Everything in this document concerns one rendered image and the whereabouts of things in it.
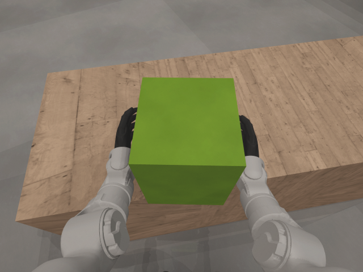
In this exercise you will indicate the right robot forearm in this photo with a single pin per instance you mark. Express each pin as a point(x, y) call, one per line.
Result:
point(258, 202)

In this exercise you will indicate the carton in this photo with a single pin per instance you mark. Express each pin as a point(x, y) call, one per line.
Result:
point(187, 145)

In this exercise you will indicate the left robot hand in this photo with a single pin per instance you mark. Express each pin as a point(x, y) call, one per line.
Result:
point(124, 134)

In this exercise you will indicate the left robot forearm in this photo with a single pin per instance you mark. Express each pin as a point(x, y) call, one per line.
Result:
point(117, 189)

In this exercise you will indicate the right robot hand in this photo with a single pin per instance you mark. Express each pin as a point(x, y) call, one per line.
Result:
point(250, 142)

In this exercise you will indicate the pedestal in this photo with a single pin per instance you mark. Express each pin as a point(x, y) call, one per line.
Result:
point(305, 102)

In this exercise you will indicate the right robot upper arm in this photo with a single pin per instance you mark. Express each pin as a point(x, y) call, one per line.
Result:
point(281, 247)

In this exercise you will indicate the left robot upper arm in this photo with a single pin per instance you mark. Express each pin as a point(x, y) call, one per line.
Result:
point(91, 242)

